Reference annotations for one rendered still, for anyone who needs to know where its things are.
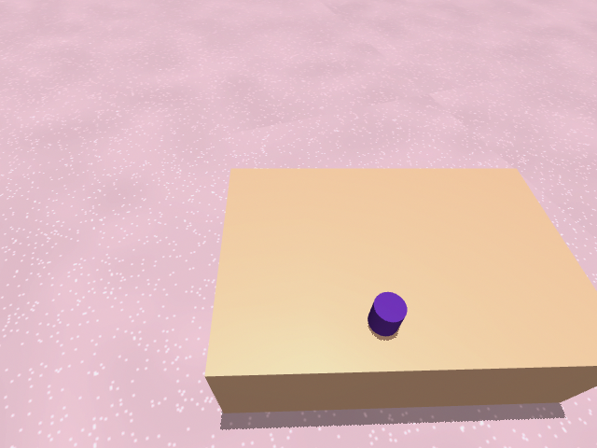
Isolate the can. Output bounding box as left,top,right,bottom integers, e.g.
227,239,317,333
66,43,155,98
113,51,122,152
368,292,408,336

